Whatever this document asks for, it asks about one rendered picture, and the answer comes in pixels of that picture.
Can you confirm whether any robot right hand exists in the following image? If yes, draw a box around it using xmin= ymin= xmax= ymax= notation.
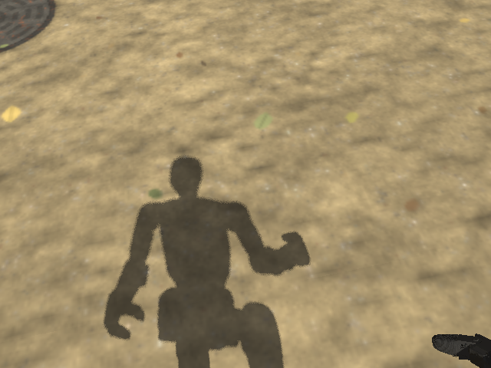
xmin=432 ymin=333 xmax=491 ymax=368

